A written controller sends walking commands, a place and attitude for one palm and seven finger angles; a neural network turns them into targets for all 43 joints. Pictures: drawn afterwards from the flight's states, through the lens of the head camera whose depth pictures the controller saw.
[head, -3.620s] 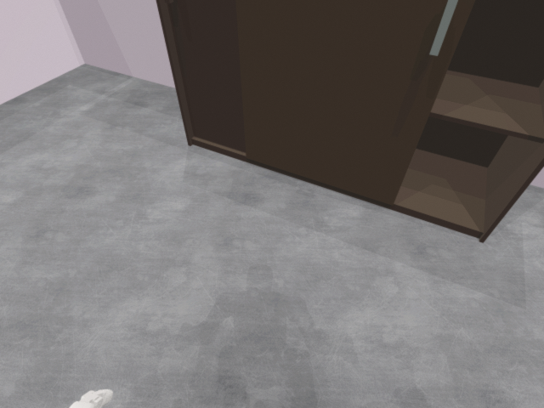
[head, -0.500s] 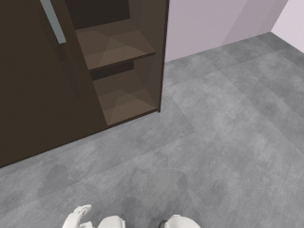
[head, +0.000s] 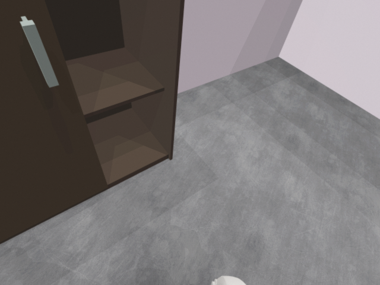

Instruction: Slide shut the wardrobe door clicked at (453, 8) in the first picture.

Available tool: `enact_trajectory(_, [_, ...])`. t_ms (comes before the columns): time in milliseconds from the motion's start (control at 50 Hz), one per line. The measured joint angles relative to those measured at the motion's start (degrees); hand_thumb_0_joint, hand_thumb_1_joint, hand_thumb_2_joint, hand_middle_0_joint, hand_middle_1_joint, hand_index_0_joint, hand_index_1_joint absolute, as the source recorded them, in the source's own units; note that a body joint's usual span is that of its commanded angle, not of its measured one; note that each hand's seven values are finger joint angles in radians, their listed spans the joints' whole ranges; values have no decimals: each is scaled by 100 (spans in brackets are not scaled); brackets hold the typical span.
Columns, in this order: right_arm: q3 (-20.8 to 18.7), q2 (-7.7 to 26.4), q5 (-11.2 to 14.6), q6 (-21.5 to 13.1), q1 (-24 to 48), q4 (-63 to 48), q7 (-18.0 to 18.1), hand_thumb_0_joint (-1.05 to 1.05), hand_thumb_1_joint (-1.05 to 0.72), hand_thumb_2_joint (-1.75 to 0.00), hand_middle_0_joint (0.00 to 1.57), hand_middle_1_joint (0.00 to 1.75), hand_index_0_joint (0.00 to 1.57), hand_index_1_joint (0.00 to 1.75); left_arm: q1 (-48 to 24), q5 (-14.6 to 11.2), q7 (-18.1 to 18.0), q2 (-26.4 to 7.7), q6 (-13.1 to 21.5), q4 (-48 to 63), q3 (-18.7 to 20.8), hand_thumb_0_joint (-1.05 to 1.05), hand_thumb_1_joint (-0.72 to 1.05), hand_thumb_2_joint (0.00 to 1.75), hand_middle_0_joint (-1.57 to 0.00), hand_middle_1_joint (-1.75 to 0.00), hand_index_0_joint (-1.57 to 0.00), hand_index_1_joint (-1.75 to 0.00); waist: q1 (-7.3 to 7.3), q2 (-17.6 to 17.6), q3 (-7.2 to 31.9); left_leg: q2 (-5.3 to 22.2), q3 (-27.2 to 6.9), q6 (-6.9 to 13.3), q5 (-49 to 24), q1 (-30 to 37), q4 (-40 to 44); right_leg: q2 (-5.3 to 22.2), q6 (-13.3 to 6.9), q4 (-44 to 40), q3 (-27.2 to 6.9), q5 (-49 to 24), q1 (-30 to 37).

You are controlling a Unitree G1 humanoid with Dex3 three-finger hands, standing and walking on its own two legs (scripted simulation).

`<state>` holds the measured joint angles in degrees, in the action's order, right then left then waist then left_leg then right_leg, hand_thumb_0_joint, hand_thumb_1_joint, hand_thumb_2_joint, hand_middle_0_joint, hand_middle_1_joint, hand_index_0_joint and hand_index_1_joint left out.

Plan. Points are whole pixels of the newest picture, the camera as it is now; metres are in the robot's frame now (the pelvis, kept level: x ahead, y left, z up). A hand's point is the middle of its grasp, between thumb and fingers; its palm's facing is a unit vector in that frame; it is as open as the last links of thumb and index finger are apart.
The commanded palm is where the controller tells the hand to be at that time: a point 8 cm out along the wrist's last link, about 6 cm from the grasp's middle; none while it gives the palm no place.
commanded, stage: walk to a spot facing it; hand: left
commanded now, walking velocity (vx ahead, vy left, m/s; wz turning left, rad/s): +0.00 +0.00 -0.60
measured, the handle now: (39, 52) +0.61 +0.48 +0.11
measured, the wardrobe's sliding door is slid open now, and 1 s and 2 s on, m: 0.41 0.41 0.41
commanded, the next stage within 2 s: turn to face it in 1.16 s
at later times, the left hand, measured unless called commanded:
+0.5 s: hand (147, 274) +0.17 +0.10 -0.15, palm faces -0.28 -0.92 -0.28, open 7.4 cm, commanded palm none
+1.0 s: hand (138, 252) +0.22 +0.14 -0.18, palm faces -0.50 -0.85 -0.18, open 7.4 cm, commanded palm none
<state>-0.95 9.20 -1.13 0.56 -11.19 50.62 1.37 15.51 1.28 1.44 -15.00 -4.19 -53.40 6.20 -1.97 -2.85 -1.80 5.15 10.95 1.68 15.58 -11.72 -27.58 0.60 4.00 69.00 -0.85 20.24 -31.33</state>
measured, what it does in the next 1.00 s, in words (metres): steps on the spot, turning right: right foot, then left foot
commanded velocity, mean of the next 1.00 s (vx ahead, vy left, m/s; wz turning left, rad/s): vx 0.09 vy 0.00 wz -0.59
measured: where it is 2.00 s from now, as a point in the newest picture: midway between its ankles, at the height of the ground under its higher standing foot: outside the picture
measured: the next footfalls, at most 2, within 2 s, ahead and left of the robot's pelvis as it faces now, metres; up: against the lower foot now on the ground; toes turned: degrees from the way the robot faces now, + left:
right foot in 0.30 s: +0.01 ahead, -0.15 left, +0.00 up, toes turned -19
left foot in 0.80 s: +0.15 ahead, +0.05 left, +0.00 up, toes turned -24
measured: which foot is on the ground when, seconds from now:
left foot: down 0.00-0.30, up 0.32-0.78, down 0.80-1.00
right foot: up 0.00-0.28, down 0.30-0.80, up 0.82-1.00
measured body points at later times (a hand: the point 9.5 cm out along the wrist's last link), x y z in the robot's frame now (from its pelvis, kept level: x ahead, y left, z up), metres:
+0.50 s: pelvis +0.00 -0.05 -0.01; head +0.01 -0.08 +0.44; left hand +0.18 +0.15 -0.13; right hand -0.05 -0.31 -0.16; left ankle +0.03 +0.11 -0.66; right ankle -0.02 -0.13 -0.74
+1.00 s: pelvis +0.09 -0.02 +0.00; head +0.12 +0.00 +0.45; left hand +0.25 +0.19 -0.16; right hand +0.01 -0.26 -0.12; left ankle +0.11 +0.06 -0.74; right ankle +0.00 -0.14 -0.65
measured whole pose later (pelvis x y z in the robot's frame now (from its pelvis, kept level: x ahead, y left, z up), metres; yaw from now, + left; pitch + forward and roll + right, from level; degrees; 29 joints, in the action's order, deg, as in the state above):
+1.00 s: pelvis +0.09 -0.02 +0.00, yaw -36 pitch -1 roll -2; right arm -0.8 9.6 -1.1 -1.0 -15.0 51.9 1.2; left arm 17.6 1.4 2.0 -14.8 -3.2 -55.9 5.9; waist -1.7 -2.7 -1.7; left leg 4.3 11.2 1.6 16.3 -7.8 -24.9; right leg 1.3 2.3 65.7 0.9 18.9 -30.5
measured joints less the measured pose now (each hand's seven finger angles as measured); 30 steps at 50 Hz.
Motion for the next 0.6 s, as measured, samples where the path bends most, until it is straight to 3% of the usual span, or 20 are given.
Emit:
enact_trajectory(80, [-45,-24,4,-25,-188,90,-3,0,-90,-90,20,30,20,30,-30,-15,-4,63,-71,-63,-21,0,91,90,-20,-30,-19,-30,80,28,-66,86,294,-10,32,116,64,207,74,-330,89,60,229])
enact_trajectory(160, [-124,9,-14,14,-344,234,-37,0,-90,-90,20,30,20,30,-196,-29,2,170,-114,-70,-69,0,91,90,-20,-30,-19,-30,195,108,-153,211,598,-68,132,150,-44,334,51,-1183,322,312,564])
enact_trajectory(240, [-232,137,-35,66,-448,371,-82,0,-90,-90,20,30,20,30,-435,-34,1,279,-52,10,-131,0,91,90,-20,-30,-19,-30,344,269,-236,407,905,-197,316,88,-360,299,-90,-2168,551,454,950])
enact_trajectory(280, [-286,234,-27,91,-523,418,-104,0,-90,-90,20,30,20,30,-534,-33,-4,311,39,93,-161,0,91,90,-20,-30,-19,-30,382,372,-245,548,1039,-302,481,5,-675,232,-200,-2910,654,46,1258])
enact_trajectory(300, [-309,277,-6,110,-589,422,-123,0,-90,-90,20,30,20,30,-561,-23,-14,292,118,152,-185,0,91,90,-20,-30,-19,-30,388,388,-212,622,1055,-365,604,-123,-987,212,-380,-3304,662,-259,1417])
enact_trajectory(320, [-328,348,3,162,-584,450,-129,0,-90,-90,20,30,20,30,-628,-14,-49,318,200,164,-198,0,91,90,-20,-30,-19,-30,383,488,-232,678,818,-440,937,-346,-1505,130,-540,-3222,647,-205,1352])
enact_trajectory(360, [-342,453,22,301,-533,486,-87,0,-91,-90,20,30,20,30,-721,-48,-122,366,283,199,-245,0,91,90,-20,-30,-20,-30,422,618,-282,513,77,-507,1436,-843,-2648,28,-662,-3077,610,-37,1320])
enact_trajectory(420, [-332,483,13,384,-421,494,-63,0,-91,-90,20,30,19,30,-717,-78,-206,382,300,244,-250,0,90,90,-20,-30,-20,-30,396,607,-246,300,-485,-591,1184,-1326,-3606,-81,-672,-3391,449,-176,1491])
enact_trajectory(600, [-288,446,-55,282,-38,210,-176,0,-91,-90,20,30,19,30,-414,-60,-114,382,362,156,-317,0,90,90,-20,-30,-20,-30,276,443,-3,142,-860,-726,439,-1582,-3033,-347,-730,-4205,-65,-648,1836])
